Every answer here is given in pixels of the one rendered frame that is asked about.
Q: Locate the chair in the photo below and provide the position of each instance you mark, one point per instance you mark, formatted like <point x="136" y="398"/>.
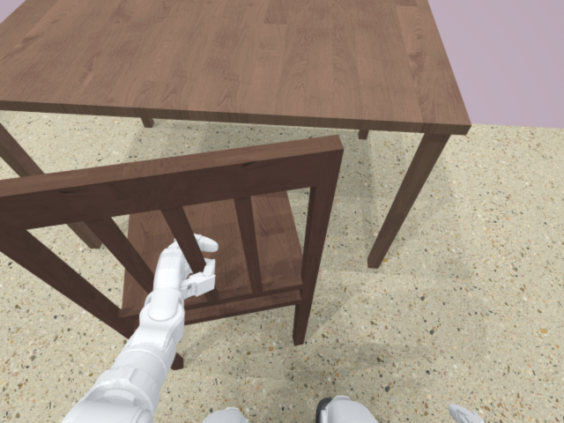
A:
<point x="236" y="197"/>

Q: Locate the right robot hand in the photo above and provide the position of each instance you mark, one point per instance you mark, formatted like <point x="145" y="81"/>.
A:
<point x="462" y="415"/>

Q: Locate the left robot upper arm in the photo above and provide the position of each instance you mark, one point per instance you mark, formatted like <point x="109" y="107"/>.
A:
<point x="99" y="412"/>

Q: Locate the robot left forearm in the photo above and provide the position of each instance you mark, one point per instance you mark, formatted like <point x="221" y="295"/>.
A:
<point x="143" y="364"/>

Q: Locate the table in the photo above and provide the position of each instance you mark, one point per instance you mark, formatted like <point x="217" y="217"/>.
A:
<point x="342" y="64"/>

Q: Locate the left robot hand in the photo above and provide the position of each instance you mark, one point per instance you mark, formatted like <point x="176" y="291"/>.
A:
<point x="173" y="268"/>

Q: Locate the right robot shin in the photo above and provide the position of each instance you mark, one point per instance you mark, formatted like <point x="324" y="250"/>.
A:
<point x="338" y="398"/>

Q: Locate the robot right thigh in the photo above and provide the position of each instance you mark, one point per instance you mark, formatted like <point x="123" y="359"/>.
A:
<point x="346" y="411"/>

